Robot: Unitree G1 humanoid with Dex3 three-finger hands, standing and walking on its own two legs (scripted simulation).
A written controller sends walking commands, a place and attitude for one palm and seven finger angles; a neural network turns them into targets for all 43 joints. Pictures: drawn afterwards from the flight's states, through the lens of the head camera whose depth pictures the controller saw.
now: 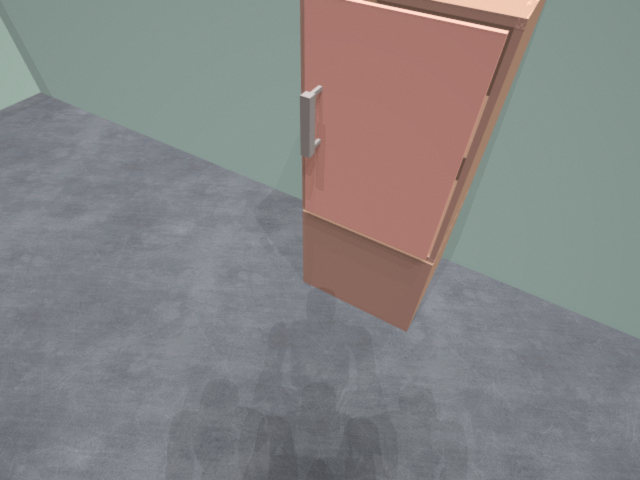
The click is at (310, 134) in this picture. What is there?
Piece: cupboard door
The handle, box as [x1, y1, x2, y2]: [300, 85, 321, 157]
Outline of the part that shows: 319,85 310,92 305,91 300,95 301,154 309,157 314,152 314,148 320,142 320,139 314,139 314,103 315,95 321,90 321,86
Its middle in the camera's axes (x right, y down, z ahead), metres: -0.02 -0.28 +0.92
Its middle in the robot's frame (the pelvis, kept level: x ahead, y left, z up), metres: +0.88 +0.06 -0.02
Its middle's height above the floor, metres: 0.76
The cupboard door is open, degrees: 0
